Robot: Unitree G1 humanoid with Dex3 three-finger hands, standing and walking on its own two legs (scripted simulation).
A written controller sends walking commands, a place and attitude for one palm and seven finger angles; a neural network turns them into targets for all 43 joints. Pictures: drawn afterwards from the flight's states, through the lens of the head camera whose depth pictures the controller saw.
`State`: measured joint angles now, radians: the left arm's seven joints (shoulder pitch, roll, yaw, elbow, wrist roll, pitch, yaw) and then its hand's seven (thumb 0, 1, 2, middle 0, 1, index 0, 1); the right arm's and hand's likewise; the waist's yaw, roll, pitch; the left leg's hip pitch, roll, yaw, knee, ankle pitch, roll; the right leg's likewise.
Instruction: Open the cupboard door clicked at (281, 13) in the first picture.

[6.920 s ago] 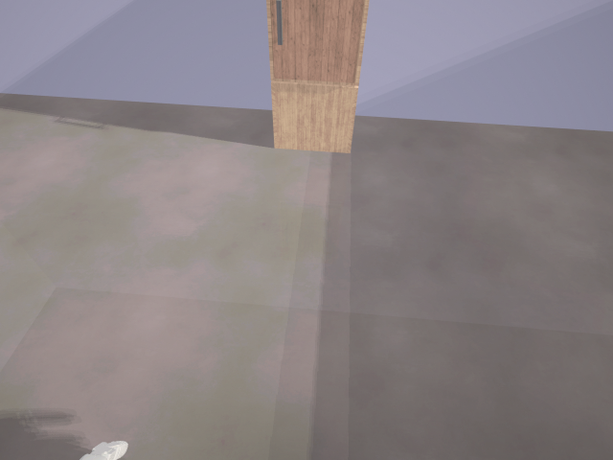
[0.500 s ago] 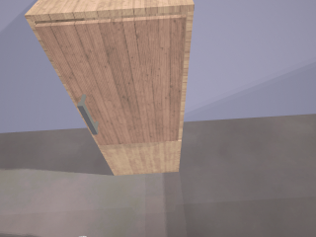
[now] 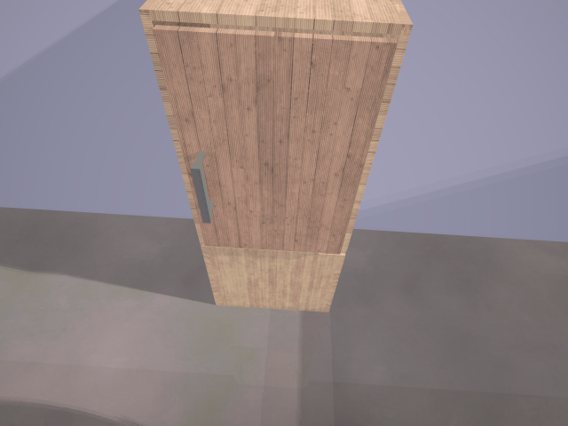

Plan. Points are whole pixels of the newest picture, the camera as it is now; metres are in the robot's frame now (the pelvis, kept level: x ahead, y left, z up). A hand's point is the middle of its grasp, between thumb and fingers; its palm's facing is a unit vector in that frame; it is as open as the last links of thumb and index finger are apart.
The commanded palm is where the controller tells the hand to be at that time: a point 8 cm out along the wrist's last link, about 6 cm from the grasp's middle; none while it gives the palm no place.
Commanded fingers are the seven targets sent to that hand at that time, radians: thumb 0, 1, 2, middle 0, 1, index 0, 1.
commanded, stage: come to a stop and stand still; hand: left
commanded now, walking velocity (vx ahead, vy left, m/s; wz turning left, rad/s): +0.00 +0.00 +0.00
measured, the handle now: (204, 188) +0.59 +0.25 -0.08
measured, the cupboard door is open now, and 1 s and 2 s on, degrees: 0 0 0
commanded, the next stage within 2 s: look again from close up in 0.34 s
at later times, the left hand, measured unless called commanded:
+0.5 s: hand out of the picture +0.01 +0.19 -0.17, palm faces -0.01 -0.98 -0.21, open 7.3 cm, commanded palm none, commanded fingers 0.00 0.90 0.90 -0.20 -0.30 -0.20 -0.30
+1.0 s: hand out of the picture +0.03 +0.20 -0.17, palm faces -0.01 -0.98 -0.21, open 7.4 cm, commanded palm none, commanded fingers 0.00 0.90 0.90 -0.20 -0.30 -0.20 -0.30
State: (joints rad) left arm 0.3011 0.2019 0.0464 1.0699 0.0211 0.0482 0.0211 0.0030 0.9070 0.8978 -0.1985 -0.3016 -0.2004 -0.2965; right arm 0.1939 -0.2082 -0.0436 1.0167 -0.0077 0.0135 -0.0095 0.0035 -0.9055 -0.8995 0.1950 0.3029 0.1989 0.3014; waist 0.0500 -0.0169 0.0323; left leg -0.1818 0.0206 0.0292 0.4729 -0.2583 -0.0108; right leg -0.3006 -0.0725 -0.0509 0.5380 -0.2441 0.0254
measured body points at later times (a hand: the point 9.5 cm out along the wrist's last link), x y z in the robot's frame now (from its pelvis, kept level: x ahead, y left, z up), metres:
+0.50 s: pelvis +0.00 +0.01 +0.01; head +0.01 +0.01 +0.45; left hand +0.01 +0.24 -0.15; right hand -0.01 -0.21 -0.16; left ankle -0.02 +0.13 -0.73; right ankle -0.02 -0.10 -0.73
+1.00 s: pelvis +0.01 +0.02 +0.00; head +0.03 +0.01 +0.45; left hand +0.03 +0.25 -0.15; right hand +0.02 -0.20 -0.16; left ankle -0.02 +0.12 -0.73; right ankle -0.02 -0.10 -0.73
